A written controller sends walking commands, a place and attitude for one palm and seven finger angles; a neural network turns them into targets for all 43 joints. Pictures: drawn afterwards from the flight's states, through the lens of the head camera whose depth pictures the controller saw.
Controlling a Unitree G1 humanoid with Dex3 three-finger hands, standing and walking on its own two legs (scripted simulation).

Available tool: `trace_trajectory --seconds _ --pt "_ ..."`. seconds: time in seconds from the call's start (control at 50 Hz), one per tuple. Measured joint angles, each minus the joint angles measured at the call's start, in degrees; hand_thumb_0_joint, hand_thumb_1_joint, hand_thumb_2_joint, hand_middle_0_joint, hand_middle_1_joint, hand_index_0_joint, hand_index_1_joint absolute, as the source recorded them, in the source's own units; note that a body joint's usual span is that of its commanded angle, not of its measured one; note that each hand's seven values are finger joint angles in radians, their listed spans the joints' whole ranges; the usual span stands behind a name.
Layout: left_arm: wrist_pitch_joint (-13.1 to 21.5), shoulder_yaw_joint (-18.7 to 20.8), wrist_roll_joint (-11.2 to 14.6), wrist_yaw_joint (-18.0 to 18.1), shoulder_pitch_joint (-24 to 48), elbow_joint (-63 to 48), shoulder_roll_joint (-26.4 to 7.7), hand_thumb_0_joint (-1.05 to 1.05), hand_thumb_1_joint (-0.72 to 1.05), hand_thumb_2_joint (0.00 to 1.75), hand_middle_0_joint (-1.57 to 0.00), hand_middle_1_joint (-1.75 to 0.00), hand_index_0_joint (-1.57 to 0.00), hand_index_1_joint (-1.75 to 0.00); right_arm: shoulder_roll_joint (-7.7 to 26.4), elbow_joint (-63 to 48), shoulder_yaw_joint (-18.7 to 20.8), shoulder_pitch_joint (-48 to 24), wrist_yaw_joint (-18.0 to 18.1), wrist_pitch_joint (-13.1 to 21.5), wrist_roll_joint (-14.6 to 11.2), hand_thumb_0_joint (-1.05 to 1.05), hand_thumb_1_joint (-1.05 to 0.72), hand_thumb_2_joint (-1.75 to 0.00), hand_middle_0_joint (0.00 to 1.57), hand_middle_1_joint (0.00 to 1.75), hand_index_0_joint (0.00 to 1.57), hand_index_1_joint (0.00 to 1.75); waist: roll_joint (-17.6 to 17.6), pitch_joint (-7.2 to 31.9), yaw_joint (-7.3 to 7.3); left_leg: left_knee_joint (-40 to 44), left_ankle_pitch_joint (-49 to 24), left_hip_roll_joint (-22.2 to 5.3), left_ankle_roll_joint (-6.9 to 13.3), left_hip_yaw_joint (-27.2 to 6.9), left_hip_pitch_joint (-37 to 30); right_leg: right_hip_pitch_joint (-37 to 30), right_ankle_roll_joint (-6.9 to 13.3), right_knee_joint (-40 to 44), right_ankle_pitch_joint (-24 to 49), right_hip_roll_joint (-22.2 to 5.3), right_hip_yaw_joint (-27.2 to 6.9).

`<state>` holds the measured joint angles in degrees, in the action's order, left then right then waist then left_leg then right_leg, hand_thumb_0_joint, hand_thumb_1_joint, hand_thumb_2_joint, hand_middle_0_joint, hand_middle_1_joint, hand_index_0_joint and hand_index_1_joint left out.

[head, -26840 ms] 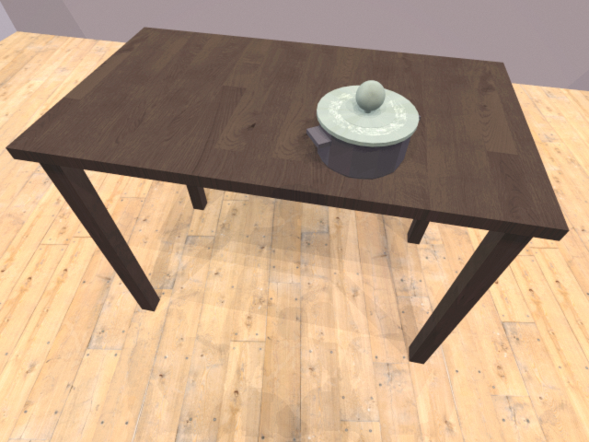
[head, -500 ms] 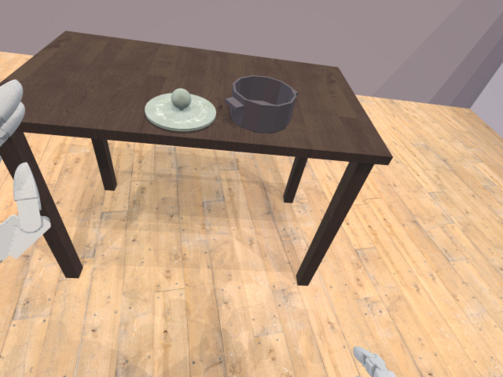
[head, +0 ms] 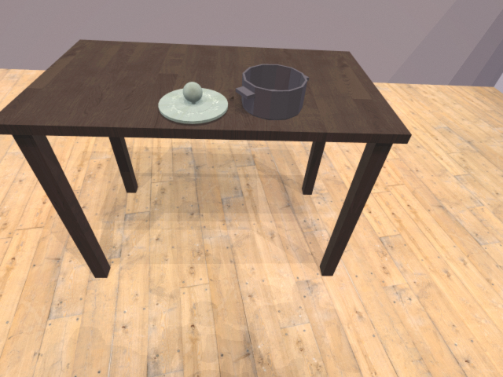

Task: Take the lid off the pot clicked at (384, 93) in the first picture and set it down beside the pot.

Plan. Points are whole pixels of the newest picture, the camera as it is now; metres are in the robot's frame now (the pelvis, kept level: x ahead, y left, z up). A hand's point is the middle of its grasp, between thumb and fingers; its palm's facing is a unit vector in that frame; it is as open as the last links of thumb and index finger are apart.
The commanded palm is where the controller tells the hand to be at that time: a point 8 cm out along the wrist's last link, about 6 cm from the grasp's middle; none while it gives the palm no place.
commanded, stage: stop stepping back and stand still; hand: left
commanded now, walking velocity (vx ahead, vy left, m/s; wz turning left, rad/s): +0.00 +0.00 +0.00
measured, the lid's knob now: (192, 92) +0.80 +0.16 +0.09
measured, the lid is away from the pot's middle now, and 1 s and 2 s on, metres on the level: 0.23 0.23 0.23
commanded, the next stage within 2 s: let the arm hang, fingers relaxed in 0.58 s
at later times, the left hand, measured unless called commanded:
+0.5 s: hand out of the picture +0.07 +0.16 -0.14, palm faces +0.05 -0.97 -0.23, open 7.3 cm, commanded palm none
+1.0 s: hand out of the picture +0.10 +0.16 -0.13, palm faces +0.03 -0.98 -0.21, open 7.3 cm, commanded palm none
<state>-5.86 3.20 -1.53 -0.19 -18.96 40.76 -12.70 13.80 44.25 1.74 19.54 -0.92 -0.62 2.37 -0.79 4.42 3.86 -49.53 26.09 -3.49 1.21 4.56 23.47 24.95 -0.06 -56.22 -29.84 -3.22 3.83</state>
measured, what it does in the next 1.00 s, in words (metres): shifts its weight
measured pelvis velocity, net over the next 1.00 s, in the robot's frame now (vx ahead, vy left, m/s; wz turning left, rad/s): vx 0.05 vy -0.02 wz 0.00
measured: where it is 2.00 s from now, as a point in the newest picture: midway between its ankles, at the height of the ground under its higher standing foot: outside the picture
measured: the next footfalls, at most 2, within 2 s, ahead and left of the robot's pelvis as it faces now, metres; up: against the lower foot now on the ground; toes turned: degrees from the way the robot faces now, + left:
none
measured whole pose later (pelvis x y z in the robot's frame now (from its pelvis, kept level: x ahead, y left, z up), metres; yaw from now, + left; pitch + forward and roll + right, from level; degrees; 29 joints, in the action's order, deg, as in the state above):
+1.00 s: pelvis +0.05 -0.02 +0.04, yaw +0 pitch +0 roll +0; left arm 0.1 2.2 -0.2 1.8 -11.8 61.2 -9.3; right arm 7.7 60.9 2.8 16.6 1.8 -0.4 0.7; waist 0.8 -3.5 1.5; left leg -27.6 19.2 -3.4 -1.3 4.7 8.1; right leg 9.7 -0.3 -27.9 -18.0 -0.3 0.0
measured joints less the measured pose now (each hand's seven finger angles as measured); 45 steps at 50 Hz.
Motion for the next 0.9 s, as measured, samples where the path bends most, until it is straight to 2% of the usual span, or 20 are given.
trace_trajectory --seconds 0.04,0.06,0.12,0.16,0.24,0.34,0.44,0.62,0.9 --pt "-0.2 -1.3 0.3 -0.9 -0.1 6.8 1.1 0.02 0.92 0.9 -0.19 -0.3 -0.2 -0.3 -1.4 2.2 -0.3 2.1 0.9 0.6 0.2 0.01 -0.9 -0.9 0.2 0.3 0.21 0.3 -2.3 -1.3 0.45 2.8 -1.0 0.8 -0.2 0.4 -0.8 3.2 0.0 -4.8 2.2 0.5 -2.4" --pt "0.1 -1.0 0.4 -0.5 -0.1 9.0 1.2 0.02 0.95 0.9 -0.2 -0.3 -0.2 -0.3 -2.0 3.7 -0.5 3.3 1.3 0.7 0.1 0.01 -0.9 -0.9 0.2 0.3 0.21 0.3 -2.9 -2.0 0.2 4.8 -2.0 1.0 -0.6 0.2 -1.3 3.5 -0.1 -4.1 2.9 0.7 -2.7" --pt "2.0 -1.8 1.0 -1.2 -1.0 12.8 1.1 0.02 0.97 0.9 -0.2 -0.3 -0.2 -0.3 -2.9 7.9 -0.8 6.0 1.8 0.3 -0.3 0.01 -0.9 -0.9 0.2 0.3 0.2 0.3 -2.4 -4.2 -1.39 9.5 -4.4 0.7 -1.5 -0.9 -3.2 -0.4 -0.3 8.1 5.8 1.3 -1.9" --pt "3.9 -2.3 1.3 -1.1 -2.4 14.2 0.6 0.02 0.97 0.9 -0.2 -0.3 -0.2 -0.3 -3.6 10.0 -0.8 7.4 1.9 0.0 -0.9 0.01 -0.9 -0.9 0.2 0.3 0.21 0.3 -3.0 -4.9 -2.31 10.5 -4.5 1.4 -2.0 -0.7 -3.7 -4.1 0.4 16.9 10.3 1.1 -3.3" --pt "5.2 -2.8 1.4 0.3 -2.7 18.9 2.2 0.02 0.95 0.9 -0.2 -0.3 -0.2 -0.3 -3.9 13.4 0.4 6.5 2.1 -0.7 -1.8 0.01 -0.9 -0.9 0.2 0.3 0.2 0.3 0.2 -6.5 -2.18 12.6 -4.6 0.7 -1.8 -2.1 -6.1 -7.2 0.1 19.6 8.9 2.0 -2.0" --pt "5.7 -2.6 1.7 1.4 -0.7 21.6 3.6 0.01 0.93 0.9 -0.2 -0.3 -0.2 -0.3 -5.7 14.9 0.5 3.1 2.5 0.2 -2.0 0.01 -0.9 -0.9 0.2 0.3 0.2 0.3 1.3 -7.5 -2.35 17.4 -6.1 0.4 -2.5 -1.5 -9.9 -10.6 -0.1 24.3 10.7 2.4 -2.5" --pt "5.9 -2.3 1.6 1.9 3.4 21.5 4.4 0.01 0.92 0.9 -0.2 -0.3 -0.2 -0.3 -7.3 15.3 0.3 -1.3 3.1 0.4 -1.7 0.01 -0.91 -0.9 0.2 0.3 0.2 0.3 2.0 -7.9 -2.64 19.2 -6.4 0.4 -2.4 -0.8 -12.0 -12.4 -0.3 25.8 11.1 2.5 -3.1" --pt "6.2 -1.2 1.3 2.4 8.2 20.1 3.2 0.01 0.93 0.9 -0.2 -0.3 -0.2 -0.3 -5.4 15.9 1.5 -3.9 2.9 0.2 -1.6 0.02 -0.94 -0.9 0.2 0.3 0.2 0.3 2.3 -7.2 -2.37 20.4 -6.4 0.4 -2.5 -0.4 -14.5 -14.4 -0.2 26.4 10.8 2.5 -3.4" --pt "6.0 -1.1 1.3 2.0 8.3 19.7 3.7 0.01 0.92 0.9 -0.2 -0.3 -0.2 -0.3 -5.7 16.1 1.1 -3.6 2.6 0.2 -1.6 0.01 -0.91 -0.9 0.2 0.3 0.2 0.3 1.6 -7.6 -2.25 21.7 -6.8 0.1 -2.5 0.1 -15.3 -15.1 -0.2 27.8 11.6 2.8 -3.8"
